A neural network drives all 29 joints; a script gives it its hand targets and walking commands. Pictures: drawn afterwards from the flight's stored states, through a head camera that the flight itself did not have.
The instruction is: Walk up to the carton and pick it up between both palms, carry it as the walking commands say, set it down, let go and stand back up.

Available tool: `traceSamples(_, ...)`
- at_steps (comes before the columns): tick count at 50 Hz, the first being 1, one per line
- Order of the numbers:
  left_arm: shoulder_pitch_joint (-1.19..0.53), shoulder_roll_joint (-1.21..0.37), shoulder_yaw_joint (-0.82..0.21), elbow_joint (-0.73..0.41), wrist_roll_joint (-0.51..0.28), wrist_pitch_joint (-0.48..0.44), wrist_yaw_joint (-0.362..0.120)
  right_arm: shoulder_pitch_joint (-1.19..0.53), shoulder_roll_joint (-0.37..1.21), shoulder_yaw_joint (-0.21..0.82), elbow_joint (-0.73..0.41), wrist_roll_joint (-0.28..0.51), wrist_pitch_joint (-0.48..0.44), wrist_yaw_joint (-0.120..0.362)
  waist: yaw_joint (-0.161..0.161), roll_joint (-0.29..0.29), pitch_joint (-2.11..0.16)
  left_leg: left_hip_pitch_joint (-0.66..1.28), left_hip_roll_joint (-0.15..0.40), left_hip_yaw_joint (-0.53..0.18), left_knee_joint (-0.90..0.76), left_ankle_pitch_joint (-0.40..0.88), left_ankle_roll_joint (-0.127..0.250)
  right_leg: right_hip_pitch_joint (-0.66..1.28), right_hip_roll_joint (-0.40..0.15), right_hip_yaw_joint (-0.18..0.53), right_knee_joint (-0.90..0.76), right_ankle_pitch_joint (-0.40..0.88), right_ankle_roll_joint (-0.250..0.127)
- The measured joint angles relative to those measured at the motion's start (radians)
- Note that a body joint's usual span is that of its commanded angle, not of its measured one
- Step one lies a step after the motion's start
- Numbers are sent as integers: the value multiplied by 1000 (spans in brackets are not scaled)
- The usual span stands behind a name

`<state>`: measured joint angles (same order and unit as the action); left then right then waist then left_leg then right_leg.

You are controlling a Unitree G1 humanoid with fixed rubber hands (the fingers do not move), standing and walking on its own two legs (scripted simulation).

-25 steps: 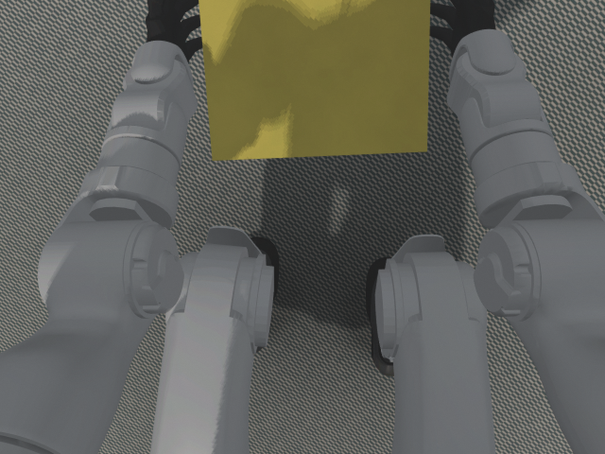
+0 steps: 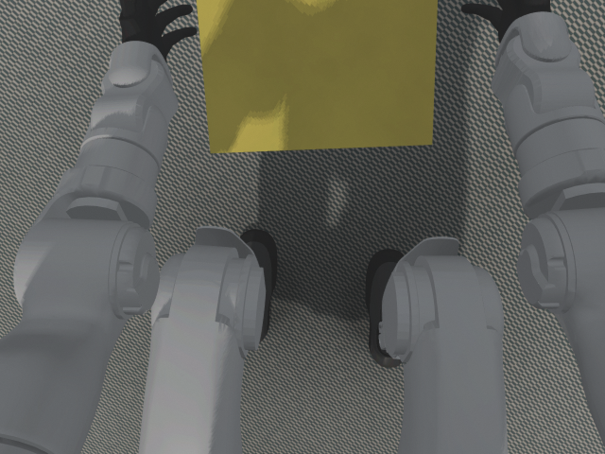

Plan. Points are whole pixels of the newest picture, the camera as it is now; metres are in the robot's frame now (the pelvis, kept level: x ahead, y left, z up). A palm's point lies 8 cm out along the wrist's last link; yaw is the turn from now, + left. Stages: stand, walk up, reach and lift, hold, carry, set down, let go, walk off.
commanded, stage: set down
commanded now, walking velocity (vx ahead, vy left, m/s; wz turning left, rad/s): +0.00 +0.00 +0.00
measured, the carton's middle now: (316, 26) +0.55 +0.02 -0.25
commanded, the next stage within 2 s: let go in 1.44 s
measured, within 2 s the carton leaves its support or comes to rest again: neither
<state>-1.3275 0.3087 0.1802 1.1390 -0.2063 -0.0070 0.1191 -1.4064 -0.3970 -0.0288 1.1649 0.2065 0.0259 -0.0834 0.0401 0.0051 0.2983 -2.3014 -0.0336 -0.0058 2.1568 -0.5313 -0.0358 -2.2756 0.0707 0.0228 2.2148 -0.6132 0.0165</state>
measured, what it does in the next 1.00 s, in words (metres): rises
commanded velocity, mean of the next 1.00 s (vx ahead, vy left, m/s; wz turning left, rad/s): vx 0.00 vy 0.00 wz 0.00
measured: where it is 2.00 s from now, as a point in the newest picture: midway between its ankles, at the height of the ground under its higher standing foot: (319, 316)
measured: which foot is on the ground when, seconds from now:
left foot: down 0.00-1.00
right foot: down 0.00-1.00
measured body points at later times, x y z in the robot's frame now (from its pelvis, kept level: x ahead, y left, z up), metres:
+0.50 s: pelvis +0.01 +0.00 +0.05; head +0.34 -0.01 +0.35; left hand +0.53 +0.22 -0.08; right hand +0.56 -0.19 -0.08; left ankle +0.12 +0.12 -0.34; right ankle +0.10 -0.11 -0.34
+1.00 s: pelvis +0.02 +0.00 +0.17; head +0.33 -0.01 +0.50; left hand +0.53 +0.22 +0.07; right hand +0.56 -0.20 +0.07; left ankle +0.12 +0.12 -0.34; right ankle +0.10 -0.11 -0.34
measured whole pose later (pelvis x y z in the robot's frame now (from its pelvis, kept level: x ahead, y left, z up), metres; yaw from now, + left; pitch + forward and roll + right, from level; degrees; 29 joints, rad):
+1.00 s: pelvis +0.02 +0.00 +0.17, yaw -1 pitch +47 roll +1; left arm -1.01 0.24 0.32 0.74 -0.08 0.18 0.05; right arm -1.13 -0.36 -0.19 0.86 0.05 0.19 0.00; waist 0.05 -0.01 -0.06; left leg -1.92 -0.03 -0.02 1.55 -0.45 -0.02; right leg -1.90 0.06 0.04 1.60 -0.51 0.01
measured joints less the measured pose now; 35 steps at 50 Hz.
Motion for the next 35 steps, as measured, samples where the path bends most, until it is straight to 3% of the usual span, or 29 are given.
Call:
traceSamples(6, 11, 14, -11, -33, -21, 9, -5, 12, -17, -2, -32, 8, 6, 4, 3, 3, 14, 1, 5, 5, 12, -1, 6, 2, -6, -1, 11, -2, -1)
traceSamples(15, 78, -8, 12, -191, -14, 70, 11, 82, -13, -24, -177, -8, 61, -7, 8, 8, -41, 31, 0, 4, -19, -6, 8, 36, -16, -2, -20, -11, -3)
traceSamples(35, 197, -50, 97, -284, 86, 144, -24, 174, 27, -124, -218, -115, 128, 42, 11, -4, -288, 171, 1, -3, -307, 27, 11, 168, -15, 7, -315, 37, -7)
